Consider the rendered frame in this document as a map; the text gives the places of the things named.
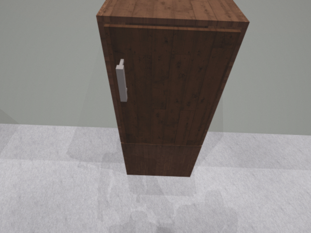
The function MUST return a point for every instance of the cupboard door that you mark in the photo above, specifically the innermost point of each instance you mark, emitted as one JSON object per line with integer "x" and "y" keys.
{"x": 173, "y": 78}

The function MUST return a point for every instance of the handle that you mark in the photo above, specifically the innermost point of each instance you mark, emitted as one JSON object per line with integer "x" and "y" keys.
{"x": 121, "y": 81}

